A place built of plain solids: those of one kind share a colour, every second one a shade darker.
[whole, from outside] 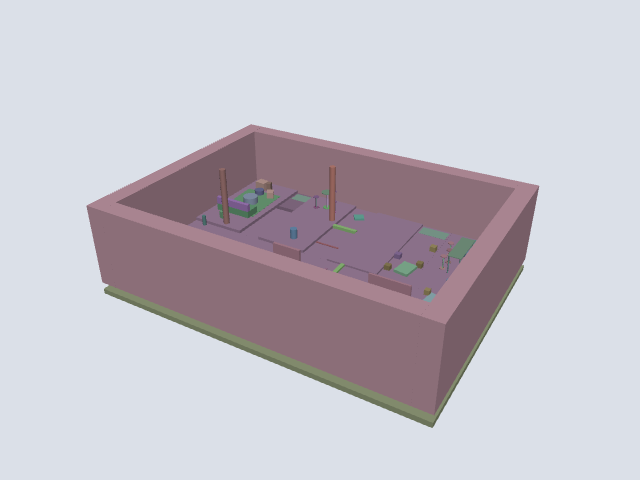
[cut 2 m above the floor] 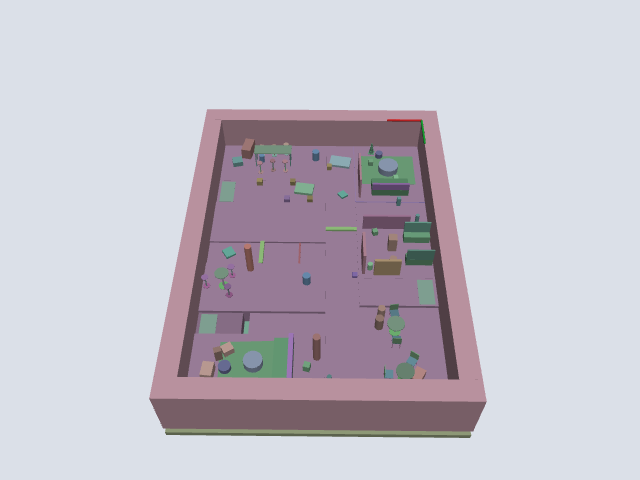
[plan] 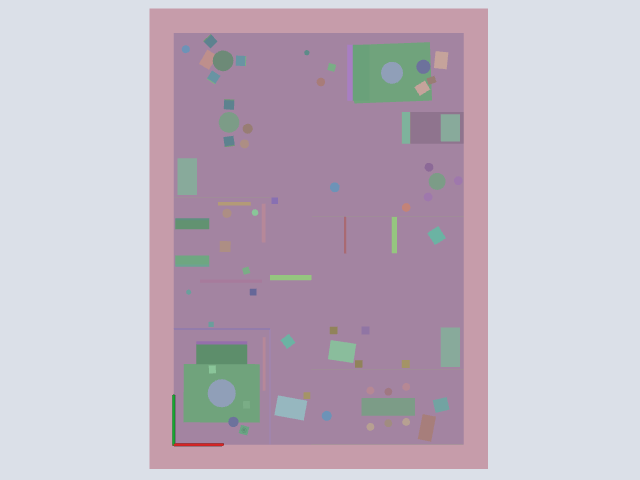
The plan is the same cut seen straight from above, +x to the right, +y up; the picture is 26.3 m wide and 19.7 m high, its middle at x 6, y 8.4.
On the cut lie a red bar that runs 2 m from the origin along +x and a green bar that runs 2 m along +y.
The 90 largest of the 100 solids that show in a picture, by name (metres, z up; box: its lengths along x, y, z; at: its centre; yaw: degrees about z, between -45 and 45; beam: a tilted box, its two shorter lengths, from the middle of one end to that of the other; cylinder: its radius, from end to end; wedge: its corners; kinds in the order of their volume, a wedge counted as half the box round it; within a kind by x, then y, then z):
{
 "wall_1": {"box": [1.0, 16.9, 4.6], "at": [-0.5, 8.45, 1.3]},
 "wall_2": {"box": [13.9, 1.0, 4.6], "at": [5.95, -0.5, 1.3]},
 "wall_3": {"box": [13.9, 1.0, 4.6], "at": [5.95, 17.4, 1.3]},
 "wall_4": {"box": [1.0, 16.9, 4.6], "at": [12.4, 8.45, 1.3]},
 "floor_1": {"box": [3.95, 4.75, 1.0], "at": [1.98, 2.38, -0.5]},
 "floor_2": {"box": [3.95, 1.7, 1.0], "at": [1.98, 5.6, -0.5]},
 "floor_3": {"box": [3.95, 3.7, 1.0], "at": [1.98, 8.3, -0.5]},
 "floor_4": {"box": [3.95, 1.7, 1.0], "at": [1.98, 11.0, -0.5]},
 "floor_5": {"box": [3.95, 5.05, 0.84], "at": [1.98, 14.38, -0.58]},
 "floor_6": {"box": [1.7, 16.9, 1.0], "at": [4.8, 8.45, -0.5]},
 "floor_7": {"box": [3.71, 1.3, 1.0], "at": [7.5, 13.0, -0.5]},
 "floor_8": {"box": [6.25, 3.1, 1.0], "at": [8.78, 1.55, -0.5]},
 "floor_9": {"box": [6.25, 1.8, 1.0], "at": [8.78, 4.0, -0.5]},
 "floor_10": {"box": [6.25, 2.95, 1.1], "at": [8.78, 6.38, -0.45]},
 "floor_11": {"box": [6.25, 1.5, 1.0], "at": [8.78, 8.6, -0.5]},
 "floor_12": {"box": [6.25, 3.0, 1.16], "at": [8.78, 10.85, -0.42]},
 "floor_13": {"box": [6.25, 3.25, 1.18], "at": [8.78, 15.28, -0.41]},
 "floor_14": {"box": [2.2, 1.3, 1.0], "at": [10.8, 13.0, -0.5]},
 "floor_base_1": {"box": [13.9, 18.9, 0.3], "at": [5.95, 8.45, -1.57]},
 "sofa_seat_1": {"box": [2.1, 0.95, 0.46], "at": [1.97, 3.77, 0.24]},
 "sofa_seat_2": {"box": [0.92, 2.3, 0.42], "at": [7.57, 15.26, 0.4]},
 "low_rug_1": {"box": [3.13, 2.4, 0.06], "at": [1.97, 2.11, -0.02], "yaw": -0.1},
 "low_rug_2": {"box": [3.2, 2.4, 0.06], "at": [8.96, 15.26, 0.16], "yaw": 2.1},
 "screenE_1": {"box": [0.15, 1.6, 1.51], "at": [3.69, 9.09, 0.76]},
 "screenE_2": {"box": [0.11, 2.2, 1.43], "at": [3.71, 3.31, 0.72]},
 "low_1": {"cylinder": 0.57, "from": [1.97, 2.11, 0.01], "to": [1.97, 2.11, 0.43]},
 "low_2": {"cylinder": 0.45, "from": [8.96, 15.26, 0.19], "to": [8.96, 15.26, 0.61]},
 "bench_seat_1": {"box": [1.4, 0.46, 0.46], "at": [0.76, 7.54, 0.23]},
 "bench_seat_2": {"box": [1.4, 0.46, 0.46], "at": [0.76, 9.06, 0.23]},
 "flight_case_1": {"box": [0.48, 0.68, 0.55], "at": [1.41, 15.8, 0.12], "yaw": -30.0},
 "flight_case_2": {"box": [0.56, 1.05, 0.69], "at": [10.39, 0.69, 0.34], "yaw": -11.1},
 "bin_1": {"box": [0.45, 0.45, 0.91], "at": [2.11, 8.13, 0.46], "yaw": -1.2},
 "bin_2": {"cylinder": 0.19, "from": [2.18, 9.5, 0.0], "to": [2.18, 9.5, 0.84]},
 "bin_3": {"cylinder": 0.18, "from": [2.9, 12.35, -0.16], "to": [2.9, 12.35, 0.53]},
 "bin_4": {"cylinder": 0.2, "from": [3.03, 12.97, -0.16], "to": [3.03, 12.97, 0.6]},
 "bin_5": {"box": [0.35, 0.28, 0.75], "at": [10.58, 14.95, 0.56], "yaw": 18.5},
 "screenS_1": {"box": [2.55, 0.14, 1.01], "at": [2.35, 6.71, 0.51]},
 "sofa_back_1": {"box": [2.1, 0.14, 0.43], "at": [1.97, 4.18, 0.69]},
 "sofa_back_2": {"box": [0.23, 2.3, 0.44], "at": [7.23, 15.26, 0.83]},
 "column_aeb_1": {"cylinder": 0.17, "from": [9.54, 9.73, 0.16], "to": [9.54, 9.73, 3.6]},
 "column_a0b_1": {"cylinder": 0.17, "from": [6.04, 14.89, 0.18], "to": [6.04, 14.89, 3.6]},
 "floor_gap_1": {"box": [0.34, 1.3, 0.65], "at": [9.53, 13.0, -1.07]},
 "monitor_wedge_1": {"box": [0.51, 0.43, 0.4], "at": [10.2, 14.63, 0.39], "yaw": 31.9},
 "monitor_wedge_2": {"box": [0.53, 0.7, 0.52], "at": [10.97, 15.78, 0.44], "yaw": -5.6},
 "keg_1": {"cylinder": 0.17, "from": [0.49, 16.23, -0.16], "to": [0.49, 16.23, 0.39]},
 "keg_2": {"cylinder": 0.2, "from": [6.28, 1.18, 0.0], "to": [6.28, 1.18, 0.61]},
 "keg_3": {"cylinder": 0.2, "from": [6.61, 10.56, 0.16], "to": [6.61, 10.56, 0.74]},
 "keg_4": {"cylinder": 0.15, "from": [9.52, 1.42, 0.0], "to": [9.52, 1.42, 0.5]},
 "screenN_1": {"box": [1.35, 0.15, 1.16], "at": [2.48, 9.88, 0.58]},
 "inway_pallet_1": {"box": [1.23, 0.83, 0.2], "at": [4.8, 1.51, 0.05], "yaw": -10.4},
 "low_mat_1": {"box": [0.8, 1.52, 0.06], "at": [0.55, 11.0, -0.02]},
 "low_mat_2": {"box": [0.8, 1.62, 0.06], "at": [11.35, 4.0, -0.02]},
 "low_mat_3": {"box": [0.8, 1.12, 0.06], "at": [11.35, 13.0, -0.02]},
 "bench_back_1": {"box": [1.4, 0.09, 0.74], "at": [0.76, 7.35, 0.83]},
 "bench_back_2": {"box": [1.4, 0.09, 0.74], "at": [0.76, 9.25, 0.83]},
 "inway_podium_1": {"box": [1.06, 0.8, 0.21], "at": [6.91, 3.82, 0.06], "yaw": -8.6},
 "cable_reel_1": {"box": [0.29, 0.33, 0.4], "at": [1.58, 3.09, 0.21], "yaw": 1.3},
 "cable_reel_2": {"box": [0.28, 0.28, 0.31], "at": [2.97, 7.14, 0.15], "yaw": 16.3},
 "cable_reel_3": {"box": [0.28, 0.31, 0.31], "at": [2.98, 1.64, 0.17], "yaw": 1.5},
 "cable_reel_4": {"cylinder": 0.14, "from": [3.33, 9.53, 0.0], "to": [3.33, 9.53, 0.4]},
 "cable_reel_5": {"box": [0.31, 0.3, 0.42], "at": [6.48, 15.48, 0.39], "yaw": -14.6},
 "step_hump_1": {"box": [1.7, 0.22, 0.17], "at": [4.8, 6.86, 0.04]},
 "step_hump_2": {"box": [0.22, 1.5, 0.23], "at": [9.05, 8.6, 0.07]},
 "top_1": {"cylinder": 0.42, "from": [2.02, 15.75, 0.53], "to": [2.02, 15.75, 0.56]},
 "top_2": {"cylinder": 0.42, "from": [2.27, 13.23, 0.53], "to": [2.27, 13.23, 0.56]},
 "top_3": {"box": [2.2, 0.74, 0.038], "at": [8.8, 1.55, 1.06]},
 "top_4": {"cylinder": 0.35, "from": [10.81, 10.8, 1.17], "to": [10.81, 10.8, 1.21]},
 "pouf_1": {"cylinder": 0.21, "from": [2.45, 0.93, 0.01], "to": [2.45, 0.93, 0.31]},
 "pouf_2": {"cylinder": 0.29, "from": [10.24, 15.51, 0.19], "to": [10.24, 15.51, 0.47]},
 "edge_carton_1": {"box": [0.28, 0.28, 0.28], "at": [5.46, 2.02, 0.14]},
 "edge_carton_2": {"box": [0.32, 0.32, 0.27], "at": [6.56, 4.68, 0.14]},
 "edge_carton_3": {"box": [0.31, 0.31, 0.28], "at": [7.59, 3.31, 0.14]},
 "edge_carton_4": {"box": [0.33, 0.33, 0.29], "at": [9.52, 3.31, 0.14]},
 "crate_1": {"box": [0.59, 0.53, 0.31], "at": [10.97, 1.63, 0.15], "yaw": 13.3},
 "inway_cushion_1": {"box": [0.43, 0.45, 0.17], "at": [4.68, 4.24, 0.04], "yaw": 37.2},
 "inway_cushion_2": {"box": [0.54, 0.59, 0.18], "at": [10.79, 8.58, 0.04], "yaw": 32.3},
 "edge_bucket_1": {"box": [0.33, 0.33, 0.27], "at": [7.87, 4.68, 0.14]},
 "chair_seat_1": {"box": [0.42, 0.42, 0.04], "at": [1.51, 16.56, 0.26], "yaw": 44.0},
 "chair_seat_2": {"box": [0.42, 0.42, 0.04], "at": [2.27, 12.44, 0.26], "yaw": 7.6},
 "chair_seat_3": {"box": [0.42, 0.42, 0.04], "at": [2.27, 13.96, 0.26], "yaw": -3.0},
 "chair_seat_4": {"box": [0.42, 0.42, 0.04], "at": [2.76, 15.75, 0.26], "yaw": -2.7},
 "edge_crate_1": {"box": [0.28, 0.28, 0.3], "at": [3.25, 6.26, 0.15]},
 "chair_back_1": {"box": [0.42, 0.04, 0.44], "at": [1.53, 14.91, 0.5], "yaw": -33.4},
 "chair_back_2": {"box": [0.42, 0.04, 0.44], "at": [2.28, 14.15, 0.5], "yaw": -3.0},
 "chair_back_3": {"box": [0.42, 0.04, 0.44], "at": [2.29, 12.26, 0.5], "yaw": 7.6},
 "foot_1": {"cylinder": 0.28, "from": [2.27, 13.23, -0.21], "to": [2.27, 13.23, -0.14]},
 "edge_parcel_1": {"box": [0.27, 0.27, 0.2], "at": [4.14, 10.01, 0.05]},
 "low_sill_1": {"box": [0.1, 1.5, 0.09], "at": [7.03, 8.6, -0.01]},
 "cone_1": {"box": [0.36, 0.36, 0.08], "at": [2.88, 0.6, -0.01], "yaw": -15.3},
 "low_stripN_1": {"box": [3.95, 0.04, 0.06], "at": [1.98, 4.75, -0.02]}
}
